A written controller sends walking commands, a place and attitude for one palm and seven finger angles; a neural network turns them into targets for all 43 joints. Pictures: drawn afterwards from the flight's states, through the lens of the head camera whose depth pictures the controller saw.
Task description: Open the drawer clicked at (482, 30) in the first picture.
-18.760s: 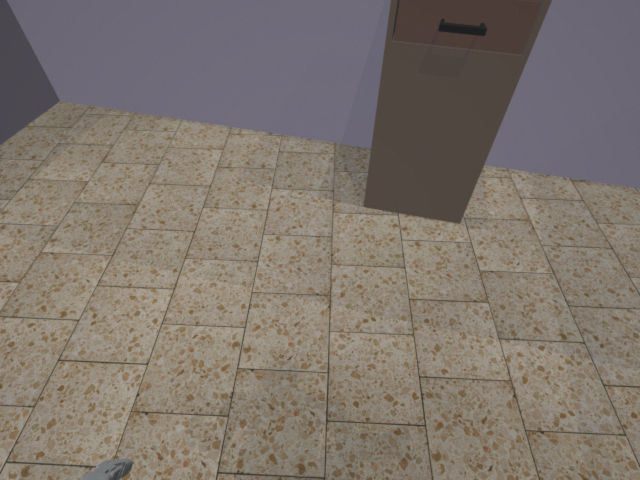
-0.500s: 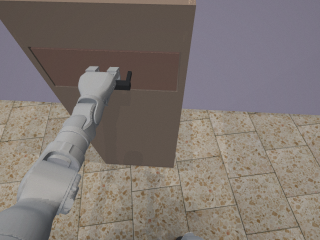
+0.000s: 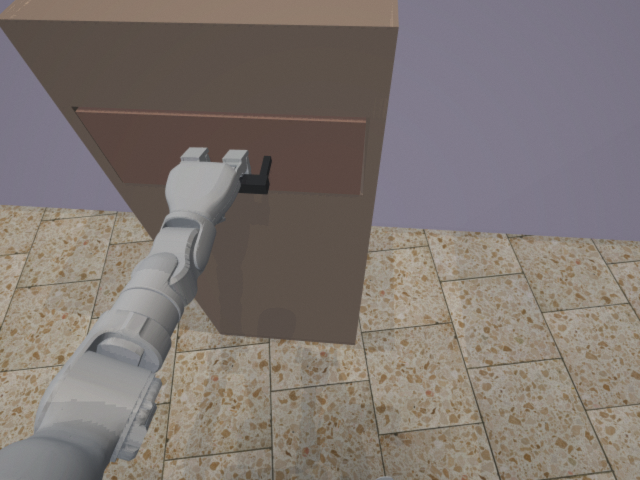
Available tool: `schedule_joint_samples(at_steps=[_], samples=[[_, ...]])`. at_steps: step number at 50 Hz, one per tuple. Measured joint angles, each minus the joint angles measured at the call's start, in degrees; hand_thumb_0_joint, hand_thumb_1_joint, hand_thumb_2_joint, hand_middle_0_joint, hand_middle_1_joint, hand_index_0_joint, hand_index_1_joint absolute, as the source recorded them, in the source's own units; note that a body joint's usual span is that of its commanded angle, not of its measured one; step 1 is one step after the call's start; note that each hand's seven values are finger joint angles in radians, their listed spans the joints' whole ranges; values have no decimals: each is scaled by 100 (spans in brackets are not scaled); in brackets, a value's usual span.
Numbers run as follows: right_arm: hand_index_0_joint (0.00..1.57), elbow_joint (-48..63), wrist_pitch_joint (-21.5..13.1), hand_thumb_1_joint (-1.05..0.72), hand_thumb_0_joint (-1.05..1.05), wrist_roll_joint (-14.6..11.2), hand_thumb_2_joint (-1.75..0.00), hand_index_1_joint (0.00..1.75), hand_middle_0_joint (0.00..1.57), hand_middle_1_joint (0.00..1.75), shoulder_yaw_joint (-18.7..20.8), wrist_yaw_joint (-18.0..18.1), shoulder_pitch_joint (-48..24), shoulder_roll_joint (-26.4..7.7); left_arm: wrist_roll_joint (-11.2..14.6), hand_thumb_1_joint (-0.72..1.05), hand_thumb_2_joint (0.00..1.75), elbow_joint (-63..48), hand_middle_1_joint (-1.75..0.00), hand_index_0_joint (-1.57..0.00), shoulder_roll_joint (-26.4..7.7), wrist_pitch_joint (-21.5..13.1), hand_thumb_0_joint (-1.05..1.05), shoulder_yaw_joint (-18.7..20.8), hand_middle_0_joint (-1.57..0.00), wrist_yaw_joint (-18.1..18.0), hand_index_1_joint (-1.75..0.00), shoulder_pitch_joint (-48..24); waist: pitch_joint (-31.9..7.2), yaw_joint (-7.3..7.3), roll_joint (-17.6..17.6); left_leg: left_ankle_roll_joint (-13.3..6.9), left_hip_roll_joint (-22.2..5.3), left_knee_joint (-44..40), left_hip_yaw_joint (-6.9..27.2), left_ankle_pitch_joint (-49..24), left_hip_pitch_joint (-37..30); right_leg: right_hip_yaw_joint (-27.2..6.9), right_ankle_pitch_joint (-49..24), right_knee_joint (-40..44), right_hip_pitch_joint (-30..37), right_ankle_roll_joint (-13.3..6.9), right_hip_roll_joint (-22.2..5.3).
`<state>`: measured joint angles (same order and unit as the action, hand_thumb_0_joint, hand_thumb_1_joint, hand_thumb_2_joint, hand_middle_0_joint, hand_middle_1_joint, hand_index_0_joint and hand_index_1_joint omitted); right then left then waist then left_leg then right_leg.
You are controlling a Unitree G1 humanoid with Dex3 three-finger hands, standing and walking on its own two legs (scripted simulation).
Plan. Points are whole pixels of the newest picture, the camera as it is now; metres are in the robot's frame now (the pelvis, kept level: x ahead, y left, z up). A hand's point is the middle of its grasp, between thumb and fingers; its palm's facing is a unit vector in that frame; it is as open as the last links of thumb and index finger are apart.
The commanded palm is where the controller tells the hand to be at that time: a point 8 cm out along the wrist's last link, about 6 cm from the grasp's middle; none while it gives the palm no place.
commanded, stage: pull the drawer open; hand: left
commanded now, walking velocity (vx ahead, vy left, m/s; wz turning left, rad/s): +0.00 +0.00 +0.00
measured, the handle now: (224, 171) +0.51 +0.14 +0.06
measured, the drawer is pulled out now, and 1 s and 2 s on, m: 0.00 0.05 0.12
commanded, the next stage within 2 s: none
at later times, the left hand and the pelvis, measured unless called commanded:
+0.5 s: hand (216, 213) +0.46 +0.14 +0.04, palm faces -0.03 -0.03 -1.00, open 5.4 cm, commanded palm +0.41 +0.15 +0.10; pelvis -0.01 +0.00 +0.00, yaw -1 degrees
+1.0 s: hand (207, 239) +0.41 +0.15 +0.04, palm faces -0.03 -0.02 -1.00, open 5.6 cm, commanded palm +0.39 +0.15 +0.10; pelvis +0.01 +0.00 +0.01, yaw +1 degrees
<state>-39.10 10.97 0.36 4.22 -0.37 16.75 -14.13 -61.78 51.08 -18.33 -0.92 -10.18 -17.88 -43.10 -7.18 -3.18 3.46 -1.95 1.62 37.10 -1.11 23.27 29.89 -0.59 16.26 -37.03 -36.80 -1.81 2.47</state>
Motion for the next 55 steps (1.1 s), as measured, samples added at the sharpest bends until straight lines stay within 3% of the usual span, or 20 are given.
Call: schedule_joint_samples(at_steps=[8,19,29,39,46,55], samples=[[20,-46,-5,-91,1,19,-90,30,20,30,-33,76,-229,26,-7,76,84,478,-135,-39,82,170,1,-207,-38,55,-135,-394,4,-8,-12,16,31,45,86,-28,48,86,3,-34,-15,-16,-42],[20,114,-73,-91,0,-9,-90,30,20,30,-83,132,-124,21,30,77,82,500,-135,-40,-88,1,2,12,-36,165,-135,-389,27,-83,-60,26,8,64,6,-54,92,15,-44,-77,-97,-31,-12],[20,112,54,-91,1,-37,-90,30,20,30,-7,32,63,-22,56,78,80,-484,-135,-38,-104,-24,2,233,-31,146,-135,471,-32,-1,-21,13,-40,-103,-139,-44,-111,-132,-57,40,35,-18,59],[19,299,61,-91,1,-150,-90,30,20,30,-30,-95,-263,-22,158,78,80,-2339,-135,-35,25,401,2,38,-27,251,-130,2018,8,182,63,18,-28,-343,-192,-98,-588,-213,-12,249,494,8,60],[19,117,15,-91,1,-102,-90,30,20,30,-88,85,-749,3,0,76,82,-1759,-135,-35,216,421,1,-523,-32,255,-131,1387,84,418,19,22,33,-263,75,-14,-646,53,102,153,625,-9,-38],[20,286,-2,-91,1,-63,-90,30,20,30,-172,136,-886,128,61,73,83,-998,-134,-38,243,160,1,-500,-35,484,-132,811,74,409,-39,34,65,-196,135,-59,-587,134,84,68,581,-30,-87]])
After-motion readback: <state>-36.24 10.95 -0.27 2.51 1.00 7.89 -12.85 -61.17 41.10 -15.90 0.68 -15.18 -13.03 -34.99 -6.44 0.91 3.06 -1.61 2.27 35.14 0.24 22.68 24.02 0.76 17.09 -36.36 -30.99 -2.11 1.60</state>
